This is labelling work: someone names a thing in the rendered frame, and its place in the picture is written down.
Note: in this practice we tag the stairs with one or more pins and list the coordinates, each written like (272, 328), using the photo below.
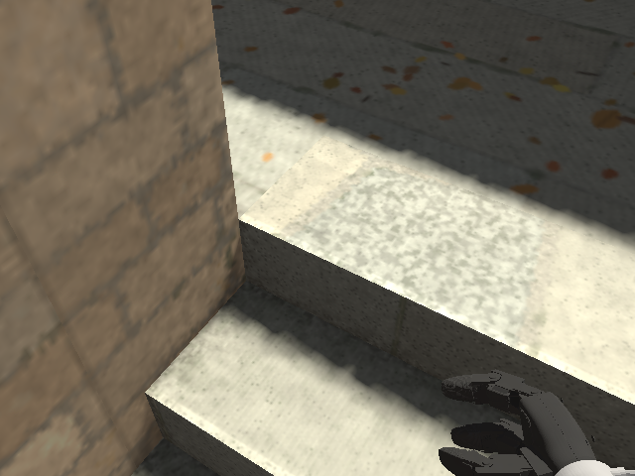
(311, 370)

